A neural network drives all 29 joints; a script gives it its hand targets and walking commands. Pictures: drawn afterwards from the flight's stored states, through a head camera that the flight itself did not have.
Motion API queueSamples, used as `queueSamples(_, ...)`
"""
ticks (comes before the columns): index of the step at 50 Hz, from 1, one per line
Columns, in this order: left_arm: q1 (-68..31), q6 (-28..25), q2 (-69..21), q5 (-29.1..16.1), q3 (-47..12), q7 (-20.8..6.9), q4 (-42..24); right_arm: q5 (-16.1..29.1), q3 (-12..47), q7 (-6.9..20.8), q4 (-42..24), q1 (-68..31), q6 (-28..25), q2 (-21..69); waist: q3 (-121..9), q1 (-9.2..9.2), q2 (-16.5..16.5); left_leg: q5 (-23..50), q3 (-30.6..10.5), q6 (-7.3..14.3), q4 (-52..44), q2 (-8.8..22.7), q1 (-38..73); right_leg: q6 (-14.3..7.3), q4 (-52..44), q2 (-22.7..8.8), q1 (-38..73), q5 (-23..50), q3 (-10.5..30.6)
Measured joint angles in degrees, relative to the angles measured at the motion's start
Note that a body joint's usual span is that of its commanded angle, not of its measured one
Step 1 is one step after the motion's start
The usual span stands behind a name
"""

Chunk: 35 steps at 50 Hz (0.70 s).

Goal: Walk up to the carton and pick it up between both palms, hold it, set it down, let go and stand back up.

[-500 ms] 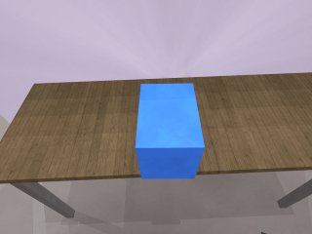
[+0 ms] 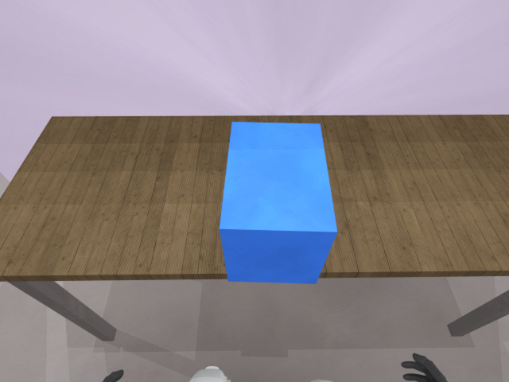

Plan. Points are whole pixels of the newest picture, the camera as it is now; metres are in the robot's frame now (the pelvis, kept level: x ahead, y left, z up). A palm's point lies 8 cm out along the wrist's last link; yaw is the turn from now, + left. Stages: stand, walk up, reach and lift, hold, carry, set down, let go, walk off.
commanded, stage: reach and lift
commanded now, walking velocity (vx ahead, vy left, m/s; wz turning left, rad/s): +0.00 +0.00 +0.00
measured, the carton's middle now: (274, 202) +0.42 -0.01 +0.00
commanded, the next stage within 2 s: none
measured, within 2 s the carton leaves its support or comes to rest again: neither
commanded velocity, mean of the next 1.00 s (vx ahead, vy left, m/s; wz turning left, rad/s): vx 0.00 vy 0.00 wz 0.00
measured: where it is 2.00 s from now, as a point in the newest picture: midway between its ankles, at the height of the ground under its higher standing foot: outside the picture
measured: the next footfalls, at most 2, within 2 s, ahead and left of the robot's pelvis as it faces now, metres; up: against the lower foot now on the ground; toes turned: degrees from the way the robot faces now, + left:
none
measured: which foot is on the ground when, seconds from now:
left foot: down 0.00-1.00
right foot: down 0.00-1.00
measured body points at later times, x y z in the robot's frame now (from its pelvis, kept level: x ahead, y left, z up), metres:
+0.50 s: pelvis +0.02 +0.01 +0.03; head +0.05 +0.03 +0.48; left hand +0.19 +0.24 -0.07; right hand +0.16 -0.23 -0.06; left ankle +0.06 +0.16 -0.71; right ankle +0.00 -0.10 -0.71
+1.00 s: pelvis +0.06 +0.02 +0.04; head +0.04 +0.03 +0.49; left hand +0.23 +0.21 -0.03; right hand +0.20 -0.21 -0.02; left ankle +0.06 +0.16 -0.71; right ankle +0.00 -0.10 -0.71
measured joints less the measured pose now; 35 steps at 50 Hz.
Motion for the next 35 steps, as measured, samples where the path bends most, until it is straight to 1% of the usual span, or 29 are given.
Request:
queueSamples(2, -2.76, 5.31, 0.4, -0.69, 0.77, 0.92, -2.9, 0.04, -1.08, 0.93, 2.75, -5.49, -1.23, 0.81, 1.54, -0.64, -0.57, -0.98, 0.6, -0.65, 2.81, 0.35, -1.43, 0.04, 3.23, 0.11, -1.88, -1.13, 0.81)
queueSamples(4, -4.63, 7.5, 0.11, -0.92, 1.37, 1.23, -6.96, 1.32, -0.61, 1.49, 3.03, -8.74, -2.92, 1.33, 3.41, -1.33, -0.79, -1.27, 0.8, -0.88, 3.54, 0.65, -0.96, -0.3, 3.72, 0.4, -1.46, -1.19, 1.08)
queueSamples(7, -5.37, 7.13, -1.53, -0.5, 1.92, 1.13, -12.76, 3.62, 1.62, 1.96, 1.52, -9.63, -5.32, 1.77, 5.05, -1.94, -1.0, 0.28, 1.21, -1.21, 0.06, 1.09, 2.62, 0.03, 0.04, 0.96, 1.91, 0.49, 1.41)
queueSamples(9, -5.12, 6.27, -2.89, -0.19, 1.9, 0.96, -14.59, 4.34, 3.09, 1.96, 0.03, -8.32, -5.87, 1.8, 4.78, -2.0, -1.26, 1.65, 1.84, -0.77, -3.9, 1.14, 5.56, 0.14, -3.78, 1.16, 4.48, 2.2, 1.83)
queueSamples(12, -4.58, 5.48, -4.54, -0.11, 1.62, 0.95, -14.16, 4.24, 4.09, 1.56, -2.72, -5.27, -5.29, 1.59, 3.33, -1.65, -1.51, 3.76, 2.96, -0.24, -9.44, 1.08, 9.07, 0.46, -8.78, 1.26, 7.29, 4.46, 2.67)
queueSamples(15, -4.12, 4.79, -5.52, -0.4, 1.48, 1.49, -12.15, 3.54, 3.39, 1.31, -5.19, -2.68, -4.29, 1.61, 2.26, -1.04, -1.49, 4.87, 3.94, 0.04, -12.65, 1.1, 10.99, 0.64, -11.68, 1.35, 8.67, 5.74, 3.48)
queueSamples(20, -2.42, 1.45, -6.09, -1.23, 1.12, 2.98, -10.53, 2.88, 1.93, 1.79, -7.38, 0.0, -4.48, 2.33, 1.67, -0.11, -1.22, 5.49, 4.99, 0.18, -15.27, 1.14, 12.31, 0.95, -14.59, 1.46, 9.71, 6.89, 4.39)
queueSamples(28, 0.99, -7.3, -6.86, -2.42, -0.62, 4.16, -10.55, 3.99, 2.56, 2.65, -6.29, 1.41, -9.68, 3.24, 0.21, 0.43, -0.18, 5.77, 5.69, 0.6, -18.18, 0.95, 13.85, 1.61, -19.46, 1.41, 11.92, 8.5, 4.93)
queueSamples(35, 2.54, -12.51, -8.14, -2.27, -1.77, 4.47, -11.14, 6.25, 3.56, 2.72, -5.66, 1.35, -13.14, 3.0, -1.24, 0.49, 0.44, 5.46, 6.15, 0.9, -20.11, 0.71, 16.48, 2.07, -23.28, 1.26, 15.28, 9.37, 5.26)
